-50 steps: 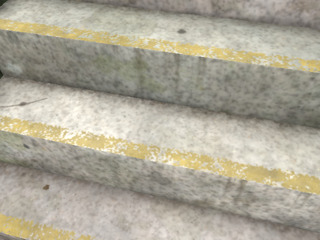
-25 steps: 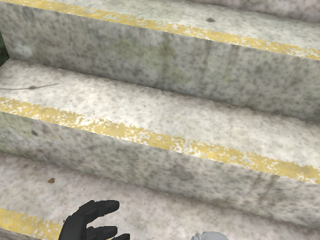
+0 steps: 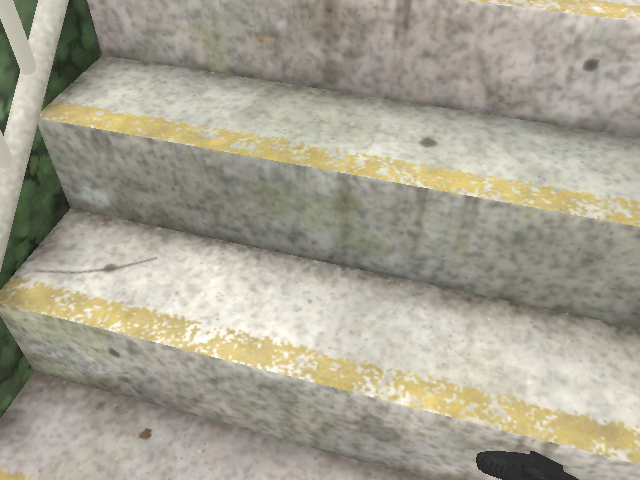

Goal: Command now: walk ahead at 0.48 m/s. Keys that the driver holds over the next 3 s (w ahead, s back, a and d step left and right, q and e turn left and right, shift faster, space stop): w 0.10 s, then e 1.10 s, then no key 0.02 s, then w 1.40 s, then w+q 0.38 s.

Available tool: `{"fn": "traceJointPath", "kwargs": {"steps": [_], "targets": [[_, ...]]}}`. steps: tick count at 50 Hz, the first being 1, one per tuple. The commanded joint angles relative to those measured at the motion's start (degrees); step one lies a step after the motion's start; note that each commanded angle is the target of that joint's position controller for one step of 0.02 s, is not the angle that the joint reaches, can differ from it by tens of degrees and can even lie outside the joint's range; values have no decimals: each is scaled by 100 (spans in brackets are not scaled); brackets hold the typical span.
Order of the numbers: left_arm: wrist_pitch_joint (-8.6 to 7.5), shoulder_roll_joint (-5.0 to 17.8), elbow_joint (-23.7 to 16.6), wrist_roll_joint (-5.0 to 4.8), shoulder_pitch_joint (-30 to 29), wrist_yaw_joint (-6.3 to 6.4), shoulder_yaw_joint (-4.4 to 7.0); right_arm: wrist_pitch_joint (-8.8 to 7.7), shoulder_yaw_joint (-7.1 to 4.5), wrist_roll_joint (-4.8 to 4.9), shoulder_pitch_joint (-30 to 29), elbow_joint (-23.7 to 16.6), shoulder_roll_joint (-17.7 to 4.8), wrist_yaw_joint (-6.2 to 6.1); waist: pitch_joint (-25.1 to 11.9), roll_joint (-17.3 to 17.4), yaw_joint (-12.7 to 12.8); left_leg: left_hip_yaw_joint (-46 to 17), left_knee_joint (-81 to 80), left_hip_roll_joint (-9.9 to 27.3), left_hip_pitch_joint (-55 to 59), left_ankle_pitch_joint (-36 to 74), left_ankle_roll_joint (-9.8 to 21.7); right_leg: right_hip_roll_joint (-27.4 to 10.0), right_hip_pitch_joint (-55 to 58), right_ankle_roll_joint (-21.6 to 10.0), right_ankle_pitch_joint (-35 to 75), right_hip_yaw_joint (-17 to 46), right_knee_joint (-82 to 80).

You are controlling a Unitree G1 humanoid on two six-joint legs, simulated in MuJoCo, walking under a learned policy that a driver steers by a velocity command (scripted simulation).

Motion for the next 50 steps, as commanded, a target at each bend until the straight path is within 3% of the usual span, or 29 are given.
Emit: {"fn": "traceJointPath", "kwargs": {"steps": [1, 6, 7, 8, 10, 11, 12, 13, 14, 15, 17, 21, 25, 30, 32, 34, 36, 37, 39, 40, 41, 42, 43, 44, 45, 46, 47, 48, 50], "targets": [[-347, 807, -767, -64, -1020, 102, 202, 224, -195, 19, 666, 29, -547, -61, 411, -215, -452, 318, -818, 476, 517, 165, -299, -1125, -881, -545, -1983, 1937, -2500], [-91, 1004, -1205, 108, -866, 281, 393, 326, -160, 138, 397, -143, -542, -10, -31, -1046, -9, 1145, -4075, 784, 2072, -2115, -109, -1067, -125, -479, -2706, 1901, -2487], [-217, 630, -1523, 90, -804, -222, -36, 366, -133, -310, 683, 372, -1060, 385, 5, -1539, 607, 1088, -4416, 537, 1701, -2246, 23, -903, -1012, -412, -1597, 1807, -2436], [-250, 637, -1513, -14, -797, -470, -56, 448, -214, -500, 976, 386, -962, 464, -201, -1273, 368, 1008, -4956, 578, 2152, -2329, 96, -938, -769, -412, -1366, 1893, -2093], [-127, 646, -1667, -121, -1201, -734, -175, 483, -161, -473, 2316, 929, -822, 484, -462, -187, -202, 1021, -7152, 443, 3485, -1648, 285, -543, -1173, -437, -1321, 1583, -455], [-3, 429, -1684, -21, -1143, -816, -263, 481, -170, -459, 2725, 1193, -843, 505, -502, 213, -188, 508, -7121, 691, 4043, -934, 711, -74, -1906, -165, -57, 1137, 1388], [244, -106, -1281, 625, 889, -968, -419, 384, -434, -129, 1505, 866, -2185, 317, -1116, 2244, 678, -3934, -8054, 2481, 4329, -2046, 3012, 799, -3951, 802, 1563, 1425, 4391], [118, 403, -754, 310, 1328, -1060, -266, 181, -209, -317, 513, 85, -1651, 339, -995, 716, 496, -4700, -8761, 2695, 3846, -3038, 2688, 877, -3911, 632, 2904, 2366, 7100], [13, 1186, -569, -40, 908, -962, 36, 120, -61, -233, 113, 129, -1568, 485, -682, 366, 529, -3603, -8744, 2651, 3386, -3041, 1916, 731, -3796, 670, 3143, 2167, 7918], [34, 1122, -592, -164, 638, -734, 12, 91, 182, -219, 54, 221, -1074, 530, -1005, -245, 473, -2848, -8422, 2338, 3295, -2653, 1582, 775, -3502, 729, 3782, 2340, 7142], [-227, 1179, -90, 262, 635, -507, -3, -200, 298, 202, 14, 454, -634, 263, -840, -330, 365, -1652, -7652, 1527, 3058, -2357, 1046, 468, -3006, 629, 4353, 2336, 5626], [-49, 1420, 85, 280, -157, -566, 106, -212, 214, 168, 142, 290, -1108, 52, -1085, 400, -115, -937, -7576, 1390, 3666, -2042, 1088, 530, -2718, 1017, 3117, 1728, 4810], [30, 1363, 242, 314, 304, -396, 99, -239, 328, 199, -288, -106, -1034, 32, -1168, 460, -59, -875, -7428, 1749, 3490, -1933, 1141, 466, -2254, 1237, 2872, 1713, 4830], [-97, 1319, 791, 460, 1419, -814, 181, -290, 411, 403, -1474, -637, -906, 100, -712, 374, 480, 390, -6556, 1609, 2272, -1823, 696, 146, -148, 1086, 3312, 599, 2997], [-137, 992, 745, 493, 1400, -937, 19, -221, 368, 392, -1320, -565, -830, -10, -506, 384, 307, 425, -5994, 1801, 2634, -2010, 551, -278, 59, 925, 3297, 306, 504], [-179, 751, 627, 436, 687, -1119, -159, -13, 337, 399, -777, -300, -738, -128, -193, 617, -298, 138, -5661, 1950, 2915, -2312, 680, -308, 175, 771, 2746, -150, -1691], [-127, 595, 1057, 325, 1527, -1167, -241, 320, 386, 199, -1005, -69, -957, -61, -317, 281, -4, -564, -5558, 2345, 1564, -2661, 779, -449, 1812, 345, 5066, -259, -2579], [-70, 394, 1360, 412, 2205, -1119, -256, 422, 487, 169, -1370, 58, -762, 11, -254, 67, 307, -497, -5373, 2404, 1242, -2980, 639, -403, 2179, 187, 5256, -350, -3300], [-114, 95, 1550, 453, 2244, -1021, -340, 596, 578, 167, -1230, 611, -418, 134, -271, -324, 213, -67, -3616, 2354, 1148, -3744, 558, -484, 2363, -245, 5488, -176, -4627], [-214, 191, 1694, 389, 2323, -946, -348, 639, 619, 114, -1079, 791, -162, 292, -386, -701, 95, 523, -1955, 1954, 466, -4318, 407, -472, 2451, -545, 5310, 78, -4248], [-329, 999, 1424, 235, 1880, -920, -261, 561, 469, 32, -983, 693, -152, 159, -612, -1369, -162, 1241, -297, 925, -300, -3795, -41, -1233, 2492, -1438, 7164, 1776, -3821], [-393, 1394, 1284, 217, 2048, -1060, -226, 425, 313, 125, -1357, 752, -491, -31, -896, -1117, 162, 1144, 1462, 317, -1461, -3993, -105, -1429, 3618, -1507, 8455, 2025, -3285], [-462, 1685, 1183, 235, 2075, -1126, -145, 268, 219, 174, -1238, 824, -746, -121, -1227, -1283, 333, 821, 2677, 165, -2283, -4168, -153, -1669, 4278, -1503, 8676, 2141, -2915], [-499, 1578, 546, 275, 1196, -982, -151, 78, 65, 11, -970, 1005, -1027, -194, -1384, -614, 164, 710, 2365, 318, -2078, -3061, -261, -1623, 4256, -1309, 7079, 2252, -2832], [-438, 1681, 554, 145, 828, -866, -126, 11, 219, -260, -846, 885, -609, -309, -239, -798, 69, -537, 2084, 1103, -3323, -2046, -380, -2652, 4313, -1584, 4999, 4166, -3206], [-323, 1213, 601, 284, 1039, -891, -218, -31, 159, -255, -1189, 947, -781, -332, 284, 327, 244, -337, 2155, 956, -3687, -1650, -256, -2471, 4479, -1647, 4476, 3810, -3580], [-215, 1097, 582, 324, 1083, -927, -235, -68, 101, -214, -1094, 1123, -892, -342, 460, 321, 297, -144, 2062, 868, -3424, -1315, -142, -2237, 4045, -1579, 4598, 3472, -3681], [-192, 971, 197, 89, 592, -843, -251, -181, 16, -130, -639, 1230, -1066, -270, 337, -144, 189, 29, 2094, 850, -2728, -1035, 104, -1967, 3483, -1532, 5616, 2947, -3646], [-270, 639, 58, -60, 895, -661, -370, -197, -54, -260, -1076, 1063, -1041, -223, -373, -430, 466, 556, 1909, 671, -1997, -1597, 151, -1419, 3334, -1260, 6438, 2354, -3229]]}}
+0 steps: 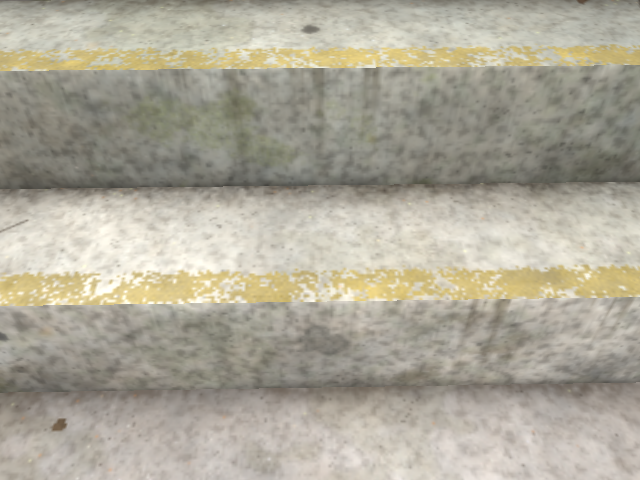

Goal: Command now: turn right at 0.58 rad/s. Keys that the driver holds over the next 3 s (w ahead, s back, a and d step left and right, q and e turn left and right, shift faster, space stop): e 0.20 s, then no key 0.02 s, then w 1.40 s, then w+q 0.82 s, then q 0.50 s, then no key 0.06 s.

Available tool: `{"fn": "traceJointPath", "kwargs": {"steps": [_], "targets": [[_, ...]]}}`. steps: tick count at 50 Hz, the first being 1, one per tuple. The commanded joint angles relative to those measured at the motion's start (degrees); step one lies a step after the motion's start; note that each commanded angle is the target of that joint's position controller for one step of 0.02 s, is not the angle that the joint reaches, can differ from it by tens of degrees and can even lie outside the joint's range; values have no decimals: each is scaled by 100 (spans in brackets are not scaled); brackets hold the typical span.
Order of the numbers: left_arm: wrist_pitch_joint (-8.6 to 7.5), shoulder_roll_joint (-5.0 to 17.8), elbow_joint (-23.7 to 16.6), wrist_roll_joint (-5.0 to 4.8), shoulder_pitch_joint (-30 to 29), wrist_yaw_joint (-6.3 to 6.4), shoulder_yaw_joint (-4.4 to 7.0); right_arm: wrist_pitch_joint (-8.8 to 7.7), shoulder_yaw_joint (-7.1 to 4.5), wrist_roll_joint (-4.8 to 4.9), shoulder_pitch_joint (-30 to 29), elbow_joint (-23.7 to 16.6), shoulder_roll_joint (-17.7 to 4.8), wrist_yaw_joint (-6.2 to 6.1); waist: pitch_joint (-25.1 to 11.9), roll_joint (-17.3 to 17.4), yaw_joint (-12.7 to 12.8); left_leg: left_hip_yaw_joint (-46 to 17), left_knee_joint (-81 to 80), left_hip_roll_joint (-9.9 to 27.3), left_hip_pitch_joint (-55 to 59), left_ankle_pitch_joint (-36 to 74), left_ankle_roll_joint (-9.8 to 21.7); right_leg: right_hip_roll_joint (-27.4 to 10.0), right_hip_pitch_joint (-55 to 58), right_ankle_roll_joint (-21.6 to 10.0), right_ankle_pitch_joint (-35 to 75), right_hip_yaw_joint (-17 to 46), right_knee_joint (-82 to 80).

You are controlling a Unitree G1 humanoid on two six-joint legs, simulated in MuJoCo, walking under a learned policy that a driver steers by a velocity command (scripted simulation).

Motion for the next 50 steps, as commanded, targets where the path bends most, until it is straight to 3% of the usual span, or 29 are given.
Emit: {"fn": "traceJointPath", "kwargs": {"steps": [1, 5, 9, 10, 11, 12, 13, 14, 15, 16, 17, 18, 19, 20, 21, 23, 25, 30, 35, 38, 40, 41, 42, 43, 44, 45, 46, 47, 50], "targets": [[-110, 882, -671, -142, -3, 225, 86, -285, -244, -79, -1698, -1001, -638, 13, 119, -624, -62, 216, 312, -37, -1307, -401, 141, -1933, 1173, -1339, 5396, 1737, -204], [-182, 1101, -546, 93, 810, 128, 144, -202, -123, 43, -2244, -1595, -525, -88, 294, -652, 190, 82, 106, -10, -2900, -1916, 25, -2278, 2341, -1167, 5602, 2149, -32], [-151, 1290, -962, 246, 12, 32, 187, -91, -87, 191, -2159, -1953, -436, -109, 419, -640, -326, 6, -1248, 199, -2124, -1763, 88, -2019, 784, -893, 3932, 2185, -652], [-62, 1664, -1257, -60, -893, -36, 318, 75, -5, 71, -2192, -2072, -306, 85, 490, -732, -778, 736, -2660, 66, -510, -3160, 12, -1957, -601, -1111, 3557, 1900, -1463], [7, 1739, -1427, -98, -1305, -63, 355, 232, -14, 69, -2409, -2158, -312, 248, 530, -676, -867, 942, -3429, -101, 818, -3448, 34, -1884, -1931, -1072, 2997, 1986, -2000], [-65, 1859, -1496, -92, -1644, -136, 352, 268, -88, 110, -1799, -2061, -263, 416, 367, -1299, -1182, 1197, -2915, -301, 2083, -2165, -92, -2041, -2256, -1236, 4203, 1828, -2189], [-82, 2151, -1623, -100, -1966, -202, 434, 313, -213, 99, -1219, -1980, -611, 484, 4, -1313, -1496, 1095, -3406, -558, 2432, -1869, -144, -2087, -1688, -1296, 5396, 1721, -1978], [-113, 2233, -1648, -227, -1908, -243, 496, 345, -265, 20, -1172, -1958, -787, 551, -210, -1179, -1443, 1274, -4268, -831, 2401, -2382, -117, -2036, -929, -1445, 6428, 1552, -1659], [-147, 2217, -1450, -172, -1725, -327, 551, 347, -197, -9, -1159, -1945, -768, 663, -267, -1066, -1309, 1078, -5169, -910, 2361, -2339, 119, -2007, -368, -1509, 8146, 1372, -1041], [-119, 1923, -1247, -78, -1381, -364, 574, 334, -238, -172, -425, -1616, -916, 684, -805, -514, -1251, -178, -6095, -714, 2874, -1729, 614, -1543, -324, -1256, 8099, 1061, 175], [-11, 1506, -1146, 99, -832, -525, 552, 380, -363, -291, 563, -1235, -1310, 631, -1165, 1048, -1310, -2804, -7985, 156, 4078, -2874, 1539, -704, -1923, -766, 5777, 845, 1417], [174, 1246, -990, 47, -1179, -550, 566, 412, -446, -428, 1580, -966, -1504, 510, -864, 2279, -2078, -5377, -9673, 810, 4761, -4798, 2013, -58, -3633, -409, 2118, 1699, 4181], [181, 1100, -1094, -162, -1843, -435, 603, 172, -343, -323, 2234, -533, -1296, 522, 45, 2205, -2152, -6375, -10069, 946, 4176, -5809, 1835, 210, -4596, -467, 2328, 2468, 6674], [-33, 1035, -1219, -387, -2220, -126, 600, -155, -269, -61, 1988, -260, -1133, 582, 641, 1677, -1605, -5556, -9724, 829, 3989, -4871, 1600, 315, -5252, -462, 2416, 2392, 7440], [-154, 1098, -1118, -428, -2251, 122, 497, -325, -230, 96, 1368, -21, -700, 577, 590, 696, -1171, -4293, -9161, 724, 3769, -3194, 1494, 166, -5222, -497, 2686, 2096, 7913], [-29, 1194, -818, -208, -1960, 314, 450, -439, -23, 100, 214, 156, 266, 570, 244, -306, -588, -3208, -8942, 452, 3289, -2628, 1313, -178, -5039, -487, 2781, 1770, 8086], [110, 1157, -721, -125, -1836, 293, 409, -502, 18, 72, -158, 301, 376, 489, 216, -74, -338, -2540, -9393, 185, 3045, -2010, 1234, -182, -4967, -399, 2388, 1509, 8181], [237, 1189, -1157, 70, -2861, 232, 291, -667, 107, -68, 1094, 861, 155, 585, 164, 54, -615, -1584, -9679, 156, 3504, -985, 907, -403, -5425, -362, 2190, 653, 7909], [346, 1078, -1541, 142, -3498, 237, 243, -877, 155, 16, 1837, 695, -22, 523, 479, 596, -1058, -1834, -10282, 793, 4246, -749, 1210, -961, -5253, -2, 1275, -259, 6823], [358, 791, -1674, 322, -3603, 182, 288, -892, 107, 193, 1250, 366, -167, 447, 767, 849, -775, -1174, -11165, 597, 2713, -396, 1287, -937, -2034, 240, 1018, -1238, 4007], [421, 719, -1864, 352, -3420, 175, 351, -950, -65, 261, 1378, 476, -599, 435, 795, 1019, -582, -1493, -10807, 1050, 4419, 1723, 1554, -704, -2124, 384, 13, -1296, 2603], [167, 660, -1602, -473, -1953, 393, 369, -765, -388, -57, 1467, 699, -720, -151, 486, 752, 20, -1252, -9570, 754, 5514, 3541, 1180, -321, -1420, 179, -694, -1438, 1498], [-60, 677, -1250, -507, -1037, 492, 362, -691, -403, -49, 1496, 689, -648, -354, 256, 314, 358, -938, -8216, 519, 5722, 4586, 1039, -212, -363, 107, 400, -1521, -161], [-188, 713, -1022, -512, -773, 668, 363, -699, -423, 155, 1619, 561, -609, -313, 241, 342, 231, -719, -7326, 530, 5257, 4374, 1046, -423, 297, -16, 853, -1181, -689], [-248, 1014, -854, -372, -447, 694, 422, -789, -373, 153, 1492, 384, -194, -230, 375, 205, 140, -521, -6138, 356, 3571, 1870, 834, -1232, 1405, -103, 945, 90, -516], [-165, 1463, -692, -260, 120, 662, 506, -870, -363, 355, 1546, 85, 157, -84, 21, -1141, -34, 213, -4039, -387, 1343, -363, 421, -2604, 3120, -766, 3866, 2064, -467], [-165, 1119, -756, -134, 50, 703, 491, -825, -433, 445, 1071, -119, -130, -54, -225, -896, 34, 224, -2534, -190, 723, -375, 293, -3007, 2746, -1323, 2241, 2825, -1079], [-216, 1004, -818, -51, -396, 696, 528, -778, -316, 256, -431, -794, 161, -50, 426, -398, 33, 174, -611, -123, -140, -225, 283, -2814, 1978, -1474, 621, 2608, -1245], [-391, 123, -428, -148, -273, 654, 286, -753, -17, 121, -1117, -1674, 623, 63, 1050, -241, -220, -160, 2181, -105, -1947, -178, 884, -2376, 1186, -921, 513, 1442, -1373]]}}
Over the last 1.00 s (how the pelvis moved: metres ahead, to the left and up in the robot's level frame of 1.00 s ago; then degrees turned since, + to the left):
-0.04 0.08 -0.16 -24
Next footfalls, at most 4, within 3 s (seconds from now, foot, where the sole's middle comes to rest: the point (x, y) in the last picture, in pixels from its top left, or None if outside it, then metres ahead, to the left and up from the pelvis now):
0.30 left None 0.14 0.14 -0.56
0.88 right None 0.22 -0.11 -0.56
1.28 left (374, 446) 0.46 -0.01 -0.38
1.82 right None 0.61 -0.45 -0.15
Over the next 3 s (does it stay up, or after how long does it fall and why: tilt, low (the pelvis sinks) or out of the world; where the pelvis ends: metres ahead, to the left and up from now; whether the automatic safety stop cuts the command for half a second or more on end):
stays up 0.54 -0.04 0.41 its command is cut before an obstacle after 1.7 s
